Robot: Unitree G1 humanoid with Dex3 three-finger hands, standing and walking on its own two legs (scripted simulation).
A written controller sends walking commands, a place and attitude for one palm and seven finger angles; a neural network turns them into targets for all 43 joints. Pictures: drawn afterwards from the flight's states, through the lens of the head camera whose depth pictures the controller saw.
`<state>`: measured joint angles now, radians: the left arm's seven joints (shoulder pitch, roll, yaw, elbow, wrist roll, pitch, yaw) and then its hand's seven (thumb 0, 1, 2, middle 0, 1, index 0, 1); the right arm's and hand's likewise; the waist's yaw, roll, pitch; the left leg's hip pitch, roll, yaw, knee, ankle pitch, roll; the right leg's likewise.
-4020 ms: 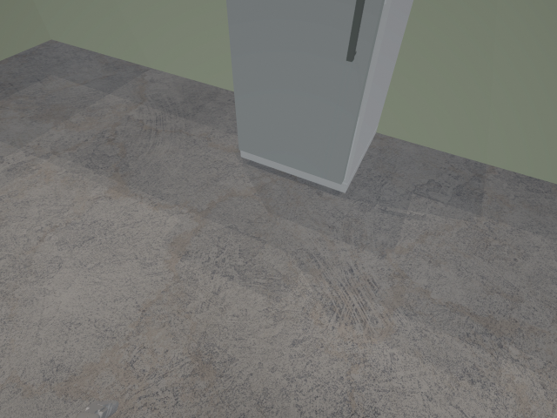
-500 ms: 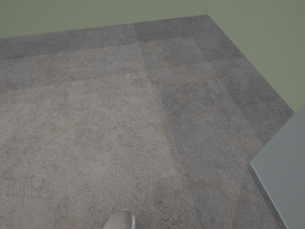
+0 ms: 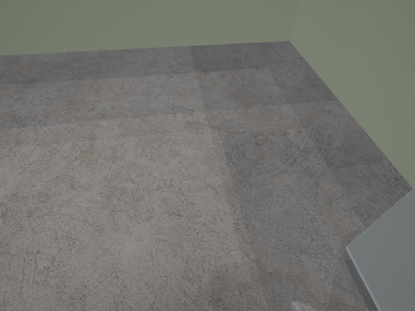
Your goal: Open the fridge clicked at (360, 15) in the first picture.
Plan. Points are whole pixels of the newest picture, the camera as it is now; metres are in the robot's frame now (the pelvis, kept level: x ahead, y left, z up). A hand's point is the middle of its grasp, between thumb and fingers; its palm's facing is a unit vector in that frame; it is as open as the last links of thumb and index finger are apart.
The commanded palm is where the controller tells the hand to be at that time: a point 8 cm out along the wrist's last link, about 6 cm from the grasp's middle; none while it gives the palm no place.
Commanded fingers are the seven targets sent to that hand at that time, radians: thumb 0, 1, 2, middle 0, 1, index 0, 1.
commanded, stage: turn to face it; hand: right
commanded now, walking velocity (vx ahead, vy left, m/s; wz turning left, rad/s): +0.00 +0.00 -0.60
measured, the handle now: out of the picture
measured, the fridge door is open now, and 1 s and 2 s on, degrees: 0 0 0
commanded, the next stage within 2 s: none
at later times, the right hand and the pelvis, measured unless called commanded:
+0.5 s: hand out of the picture +0.02 -0.24 -0.15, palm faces +0.29 +0.91 -0.28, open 7.4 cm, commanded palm none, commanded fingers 0.00 -0.90 -0.90 0.20 0.30 0.20 0.30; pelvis -0.01 +0.00 +0.00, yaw -16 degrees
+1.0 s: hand out of the picture -0.13 -0.19 -0.18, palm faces +0.60 +0.76 -0.25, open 7.4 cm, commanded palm none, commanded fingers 0.00 -0.90 -0.90 0.20 0.30 0.20 0.30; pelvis -0.04 +0.01 -0.01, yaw -37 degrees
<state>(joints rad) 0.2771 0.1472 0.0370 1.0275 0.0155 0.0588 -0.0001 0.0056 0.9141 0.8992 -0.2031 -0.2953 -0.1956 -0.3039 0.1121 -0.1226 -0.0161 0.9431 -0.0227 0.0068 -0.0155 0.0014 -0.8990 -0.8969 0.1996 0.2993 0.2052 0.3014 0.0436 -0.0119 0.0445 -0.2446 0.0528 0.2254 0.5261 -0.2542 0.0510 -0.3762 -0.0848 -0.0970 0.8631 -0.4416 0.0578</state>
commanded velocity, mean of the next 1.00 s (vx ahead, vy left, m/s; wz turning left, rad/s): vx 0.00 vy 0.00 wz -0.60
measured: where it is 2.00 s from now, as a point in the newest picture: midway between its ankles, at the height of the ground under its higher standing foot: outside the picture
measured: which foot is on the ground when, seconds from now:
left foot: down 0.00-0.10, up 0.12-0.56, down 0.58-0.98, up 1.00-1.00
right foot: up 0.00-0.06, down 0.08-0.58, up 0.60-0.96, down 0.98-1.00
